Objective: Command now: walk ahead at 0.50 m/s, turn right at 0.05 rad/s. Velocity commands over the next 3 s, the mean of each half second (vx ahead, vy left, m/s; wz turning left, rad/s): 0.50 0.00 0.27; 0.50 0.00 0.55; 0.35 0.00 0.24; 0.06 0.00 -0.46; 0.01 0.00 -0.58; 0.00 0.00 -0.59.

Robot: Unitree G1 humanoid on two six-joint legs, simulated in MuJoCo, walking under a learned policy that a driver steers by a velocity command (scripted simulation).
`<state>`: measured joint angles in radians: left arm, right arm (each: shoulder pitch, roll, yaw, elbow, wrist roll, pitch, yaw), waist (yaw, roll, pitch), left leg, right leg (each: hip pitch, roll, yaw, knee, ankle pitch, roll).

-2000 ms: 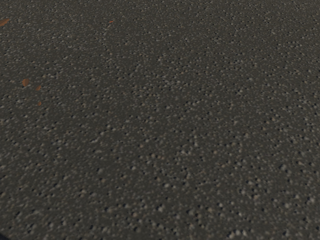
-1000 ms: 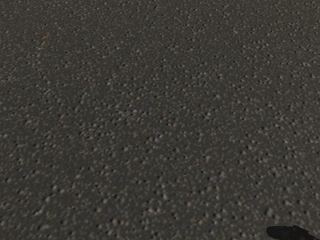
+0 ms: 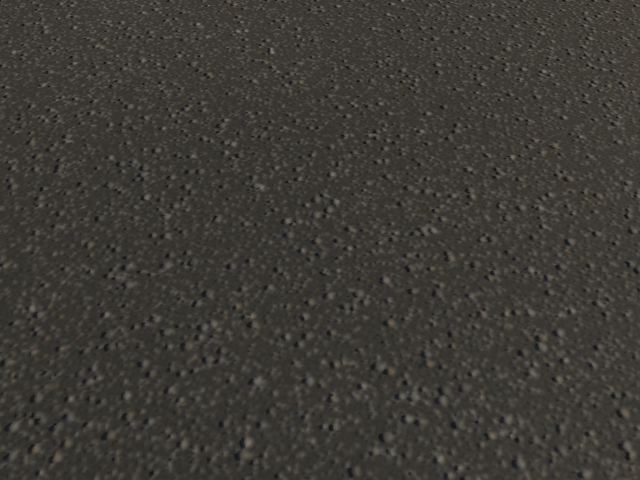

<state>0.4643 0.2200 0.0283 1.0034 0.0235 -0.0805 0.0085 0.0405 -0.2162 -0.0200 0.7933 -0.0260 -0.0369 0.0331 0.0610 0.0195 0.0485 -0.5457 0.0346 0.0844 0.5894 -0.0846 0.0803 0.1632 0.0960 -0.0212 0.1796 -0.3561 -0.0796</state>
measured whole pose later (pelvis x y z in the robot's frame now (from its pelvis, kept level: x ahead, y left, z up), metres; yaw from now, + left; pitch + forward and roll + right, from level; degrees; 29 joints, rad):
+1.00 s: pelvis +0.51 +0.06 +0.01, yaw +29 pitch +1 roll -2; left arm 0.41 0.23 0.05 0.93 0.02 -0.09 0.01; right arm 0.05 -0.25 -0.05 0.74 -0.04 0.01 0.08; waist 0.06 0.04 0.05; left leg -0.62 0.07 0.06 0.72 -0.07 0.07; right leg 0.05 0.00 -0.26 0.24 -0.31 0.00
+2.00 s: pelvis +0.74 +0.25 +0.01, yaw +18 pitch +1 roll +1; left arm 0.24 0.28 0.08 0.80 0.02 0.05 0.00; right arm 0.15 -0.26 -0.03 0.79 -0.01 0.04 -0.04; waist 0.04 0.00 0.05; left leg -0.42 -0.01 -0.08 0.80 -0.40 -0.04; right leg -0.34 0.13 0.14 0.44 -0.12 -0.07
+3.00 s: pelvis +0.72 +0.26 +0.01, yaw -18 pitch +1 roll +1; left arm 0.26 0.31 0.07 0.74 0.02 0.05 -0.01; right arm 0.16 -0.30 -0.05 0.71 -0.01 0.05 -0.02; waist 0.03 0.00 0.06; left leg -0.41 -0.02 -0.06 0.79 -0.40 -0.03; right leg -0.24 0.14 0.21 0.45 -0.20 -0.07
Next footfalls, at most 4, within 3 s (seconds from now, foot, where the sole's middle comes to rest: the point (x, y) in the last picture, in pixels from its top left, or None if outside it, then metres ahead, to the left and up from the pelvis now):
0.04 left None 0.19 0.09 -0.77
0.56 right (385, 468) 0.49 -0.07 -0.77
1.10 left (244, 388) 0.64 0.24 -0.77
1.62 right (263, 305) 0.86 0.22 -0.77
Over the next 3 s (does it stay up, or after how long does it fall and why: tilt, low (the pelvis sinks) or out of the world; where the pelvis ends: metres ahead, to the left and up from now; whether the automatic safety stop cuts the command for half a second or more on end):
stays up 0.72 0.26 0.01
